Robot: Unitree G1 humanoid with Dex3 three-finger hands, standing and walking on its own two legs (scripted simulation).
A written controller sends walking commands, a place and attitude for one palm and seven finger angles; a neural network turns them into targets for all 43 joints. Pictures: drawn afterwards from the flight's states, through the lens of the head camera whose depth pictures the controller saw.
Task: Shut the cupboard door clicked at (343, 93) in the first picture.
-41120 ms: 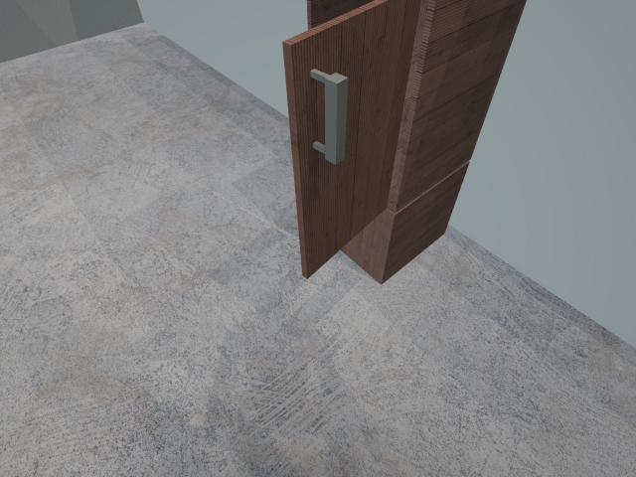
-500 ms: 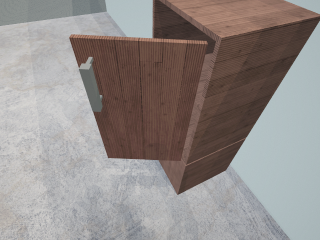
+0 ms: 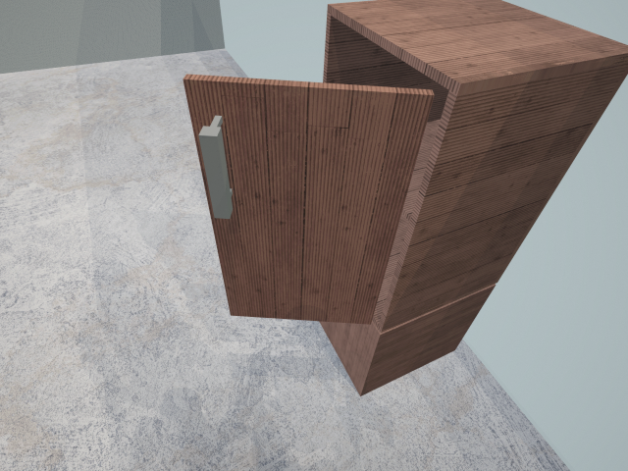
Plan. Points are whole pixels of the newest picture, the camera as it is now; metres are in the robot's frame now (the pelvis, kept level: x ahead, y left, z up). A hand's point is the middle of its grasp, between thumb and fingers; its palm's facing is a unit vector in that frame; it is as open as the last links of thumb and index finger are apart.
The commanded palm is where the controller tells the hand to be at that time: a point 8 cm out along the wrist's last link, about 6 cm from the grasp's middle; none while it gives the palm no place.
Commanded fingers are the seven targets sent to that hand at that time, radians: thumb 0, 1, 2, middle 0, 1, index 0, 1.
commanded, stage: look again from close up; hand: left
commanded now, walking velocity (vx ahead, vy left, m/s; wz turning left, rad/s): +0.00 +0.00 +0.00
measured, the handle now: (220, 168) +0.52 +0.19 +0.12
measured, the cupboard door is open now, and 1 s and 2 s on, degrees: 62 62 62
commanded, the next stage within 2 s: shuffle to correct the standing spot in 0.12 s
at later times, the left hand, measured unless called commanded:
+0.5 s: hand out of the picture -0.09 +0.20 -0.17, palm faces +0.04 -0.98 -0.17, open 7.4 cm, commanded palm none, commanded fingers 0.00 0.90 0.90 -0.20 -0.30 -0.20 -0.30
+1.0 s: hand out of the picture +0.14 +0.22 -0.16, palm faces -0.06 -0.98 -0.17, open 7.3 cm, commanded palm none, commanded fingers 0.00 0.90 0.90 -0.20 -0.30 -0.20 -0.30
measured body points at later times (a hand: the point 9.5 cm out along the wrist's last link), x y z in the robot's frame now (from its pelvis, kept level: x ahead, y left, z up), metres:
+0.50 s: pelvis -0.03 +0.03 +0.00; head -0.03 +0.05 +0.45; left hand -0.09 +0.26 -0.16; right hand -0.02 -0.21 -0.15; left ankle +0.02 +0.09 -0.73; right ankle -0.02 -0.13 -0.73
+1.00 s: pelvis +0.04 +0.04 +0.02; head +0.06 +0.06 +0.47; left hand +0.14 +0.27 -0.14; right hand -0.07 -0.15 -0.13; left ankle +0.01 +0.10 -0.73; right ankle +0.11 -0.15 -0.67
